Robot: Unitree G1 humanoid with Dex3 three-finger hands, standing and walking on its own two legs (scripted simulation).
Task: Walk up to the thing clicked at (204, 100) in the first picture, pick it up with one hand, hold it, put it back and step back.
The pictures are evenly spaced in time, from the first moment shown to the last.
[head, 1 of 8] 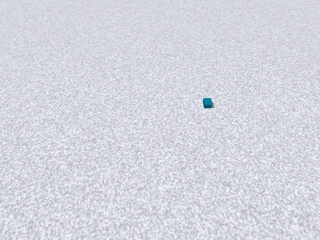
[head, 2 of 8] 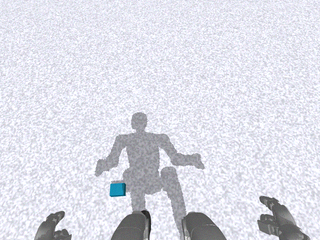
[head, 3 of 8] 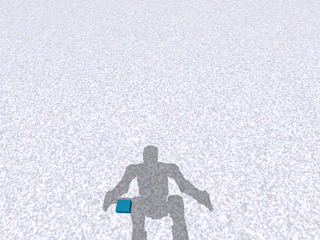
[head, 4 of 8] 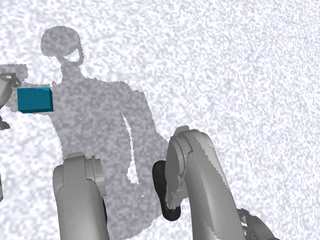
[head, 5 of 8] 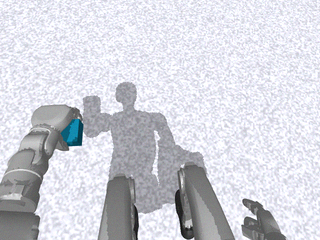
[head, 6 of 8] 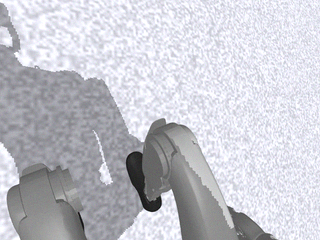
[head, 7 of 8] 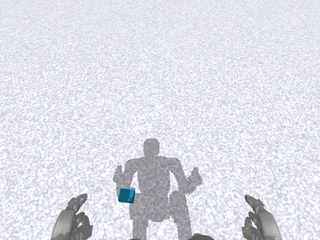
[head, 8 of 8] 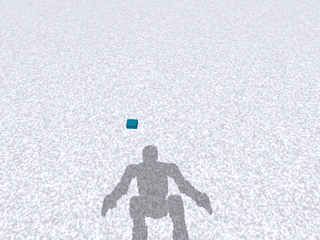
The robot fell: no
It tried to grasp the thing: yes
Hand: left
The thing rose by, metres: 0.69
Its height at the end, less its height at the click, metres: +0.00
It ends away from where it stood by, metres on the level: 0.00
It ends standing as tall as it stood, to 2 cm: yes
